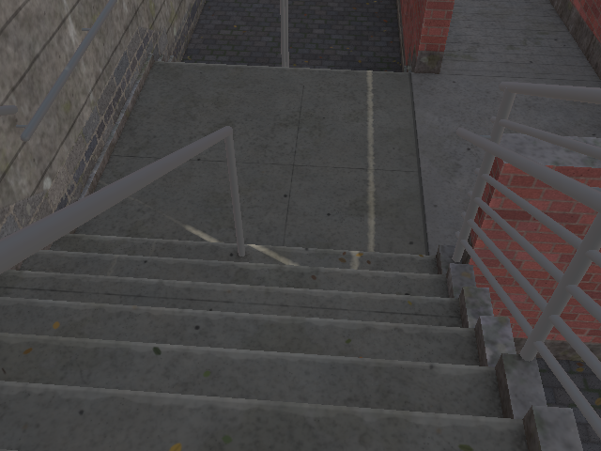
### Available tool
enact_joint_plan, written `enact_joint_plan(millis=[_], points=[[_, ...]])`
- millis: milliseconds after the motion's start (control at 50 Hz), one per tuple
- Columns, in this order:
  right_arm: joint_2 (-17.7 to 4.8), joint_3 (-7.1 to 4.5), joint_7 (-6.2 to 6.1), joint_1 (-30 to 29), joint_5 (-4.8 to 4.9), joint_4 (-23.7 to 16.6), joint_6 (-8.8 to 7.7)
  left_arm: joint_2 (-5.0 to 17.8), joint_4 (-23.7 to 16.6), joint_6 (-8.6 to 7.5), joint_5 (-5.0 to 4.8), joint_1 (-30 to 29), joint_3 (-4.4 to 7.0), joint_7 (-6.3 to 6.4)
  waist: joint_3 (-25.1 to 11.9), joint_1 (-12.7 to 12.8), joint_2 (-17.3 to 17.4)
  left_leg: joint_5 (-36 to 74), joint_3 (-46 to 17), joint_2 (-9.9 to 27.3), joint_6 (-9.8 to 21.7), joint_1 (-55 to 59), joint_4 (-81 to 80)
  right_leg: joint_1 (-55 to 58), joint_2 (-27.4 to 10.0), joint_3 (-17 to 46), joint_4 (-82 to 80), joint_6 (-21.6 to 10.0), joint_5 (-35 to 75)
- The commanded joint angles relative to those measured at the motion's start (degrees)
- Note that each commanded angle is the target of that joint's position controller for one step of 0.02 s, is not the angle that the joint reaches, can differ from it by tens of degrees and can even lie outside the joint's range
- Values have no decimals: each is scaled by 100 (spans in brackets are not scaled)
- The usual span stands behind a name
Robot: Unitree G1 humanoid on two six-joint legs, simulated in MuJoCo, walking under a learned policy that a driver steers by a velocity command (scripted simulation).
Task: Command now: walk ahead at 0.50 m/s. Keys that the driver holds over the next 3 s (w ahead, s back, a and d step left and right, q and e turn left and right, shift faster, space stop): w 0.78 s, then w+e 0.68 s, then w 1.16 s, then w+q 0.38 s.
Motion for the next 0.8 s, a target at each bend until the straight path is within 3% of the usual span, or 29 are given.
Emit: enact_joint_plan(millis=[20, 60, 100, 140, 160, 180, 200, 220, 240, 260, 280, 300, 320, 360, 380, 420, 460, 480, 520, 580, 640, 660, 680, 700, 720, 740, 760, 780, 800], points=[[-561, -74, -82, -622, -48, -418, -136, -35, -115, 23, -50, 114, -115, -134, 318, 306, 481, 334, -743, 797, 638, -2219, -629, 1923, 207, -593, -507, 83, 1033], [-516, -65, -180, -337, -204, -341, -47, 56, -275, 47, -99, -173, -152, -63, 671, 107, 454, 603, -779, 858, 632, -1872, 169, 1769, 119, -652, -1260, 102, 766], [-367, -48, -300, 23, -244, -221, 144, 88, -86, 40, -85, 316, -141, 26, 705, 0, 398, 1410, -803, 848, 655, -1039, 1353, 1784, -107, -668, -2293, 42, 688], [-461, -56, -321, 191, -201, -162, 352, 215, 434, -27, 106, 1705, -39, 114, 231, 458, -39, 2952, -591, 576, 773, -571, 3537, 2913, -226, -789, -3677, -196, 436], [-609, -137, -248, 19, -71, -158, 403, 508, 581, -88, 177, 2493, 88, 95, -85, 956, -494, 1788, -344, -68, 745, -1588, 5886, 4072, -637, -302, -3406, -581, 1036], [25, -46, -177, 211, 113, -465, 364, 951, 724, -201, 132, 2944, 85, -13, -765, 695, -1486, -2457, -412, -585, 519, -3907, 8031, 5942, -1648, 300, -553, -768, 4817], [-223, -28, -202, 372, 194, -600, 308, 1008, 611, -228, -54, 2849, 93, -136, -1119, 560, -1184, -1654, -824, -239, 671, -5116, 7944, 6350, -2053, 758, -381, -879, 3668], [-389, -52, -182, 96, 108, -501, 337, 844, 532, -208, -145, 2686, 87, -170, -932, 642, -671, -961, -845, -134, 679, -5380, 7861, 5549, -2046, 814, -804, -1035, 1638], [-405, -40, -141, -415, 7, -728, 364, 1109, 542, -222, -152, 2492, 177, -62, -828, 679, -1090, -603, -835, 1, 493, -5730, 7654, 4775, -2598, 1857, -1643, -1674, -1713], [-714, -118, -77, -1018, -169, -745, 521, 570, 502, -187, -165, 2090, -9, 7, -125, 520, -244, -90, -877, 184, 302, -5740, 7154, 3654, -2169, 1972, -2272, -1610, -3661], [-484, -115, -49, -1448, -173, -915, 608, 382, 510, -347, -73, 1941, -164, 43, 485, 428, -478, 952, -1293, 259, 120, -5687, 5922, 2609, -2118, 1996, -2202, -1442, -3951], [-322, -97, -9, -1488, -177, -825, 679, 68, 662, -432, -33, 1956, -285, 35, 919, 244, -272, 1355, -1349, 316, -24, -5478, 5361, 1767, -1801, 1804, -2012, -1278, -3590], [-253, -66, 99, -1625, -167, -935, 734, -54, 468, -498, -138, 1441, -382, 129, 1159, -132, 164, 2478, -1176, 374, -296, -4259, 3216, 361, -1324, 1084, -2399, -1029, -3591], [-23, -46, 211, -1303, -407, -586, 788, 580, 468, -562, -90, 1473, -221, 153, 694, -138, -405, 3401, -535, 401, -311, -2715, 2312, -33, -1088, 918, -2501, -1102, -2781], [-3, -74, 239, -758, -389, -298, 816, 771, 522, -590, -53, 1628, -143, 115, 287, -217, -656, 3922, -499, 395, -207, -2383, 2820, 270, -1172, 902, -2205, -1152, -2192], [-319, -209, 236, -1880, -242, -752, 700, 128, 792, -653, -169, 2201, -289, 153, 812, 160, -178, 4777, -1262, 505, -66, -4273, 1524, 1714, -1060, 1084, -1469, -1129, -3230], [-239, -202, 203, -2496, -261, -878, 612, 187, 795, -671, -134, 2560, -266, 179, 808, 532, -316, 4799, -1363, 339, -76, -4776, 1073, 2387, -1073, 1474, -1268, -1207, -3948], [-163, -160, 251, -2509, -306, -918, 585, 165, 648, -652, -148, 2122, -268, 209, 735, 395, -10, 5743, -1150, 443, -120, -4008, 177, 1753, -900, 1095, -1060, -1121, -4416], [56, -99, 354, -2848, -194, -1004, 466, 186, 514, -581, -110, 1920, -297, 255, 541, 544, 264, 6260, -536, 306, -113, -2544, -197, 796, -755, 848, -961, -996, -4872], [-59, -70, 342, -3162, -59, -1263, 399, 214, 651, -518, -11, 2058, -241, 253, 1051, 920, -264, 5631, -564, 508, -111, -2229, -889, 1053, -687, 634, -519, -874, -3847], [-249, -112, 266, -2864, 56, -1310, 236, 146, 770, -318, 215, 2409, -202, 350, 935, 1201, -285, 5109, -616, 822, 68, -2114, -2306, 2484, -660, 652, 474, -888, -2369], [-428, -200, 239, -2221, 49, -1168, 192, 207, 803, -270, 255, 2429, -189, 373, 678, 923, -196, 4648, -571, 819, 171, -1435, -2596, 2589, -698, 620, 1257, -958, -1767], [-474, -249, 167, -924, 28, -759, 241, 414, 803, -212, 190, 2199, -140, 394, 87, 327, -105, 4684, -216, 664, 218, -182, -2721, 2455, -607, 435, 2580, -983, -991], [-601, -340, 170, 28, -20, -379, 302, 473, 914, -205, 80, 2308, -70, 331, -473, -104, 285, 4774, 1, 573, 115, 1145, -2849, 1880, -178, 1, 4260, -812, -1616], [-855, -332, 302, 554, -193, -236, 332, 100, 946, -202, -35, 2534, -86, 271, -811, -78, 1344, 6923, -564, 1262, 532, 2842, -1479, -103, 673, -468, 6901, -513, -6430], [-868, -261, 432, 654, -150, -365, 388, 65, 669, -214, -255, 2908, -120, 362, -1716, 83, 1483, 8307, -1415, 2116, 834, 4519, 530, -2023, 506, -286, 8196, -336, -7481], [-1180, -366, 414, 949, 37, -342, 442, 169, 290, -238, -323, 2254, -194, 431, -2188, -439, 1574, 5896, -2432, 2852, 1516, 4657, -448, -3182, 405, -305, 8314, -287, -6910], [-882, -294, 205, 724, 72, -339, 496, 146, 10, -152, -178, 1185, -216, 427, -1490, -598, 1395, 3052, -2994, 2861, 1765, 3637, -1596, -3796, 213, -432, 7624, -139, -6213], [-386, -110, 175, 324, -28, -394, 487, 307, 119, -54, 18, 823, -158, 348, -513, -401, 477, 1809, -2485, 2456, 1551, 2056, -1911, -3258, -40, -1, 6644, -171, -5441]])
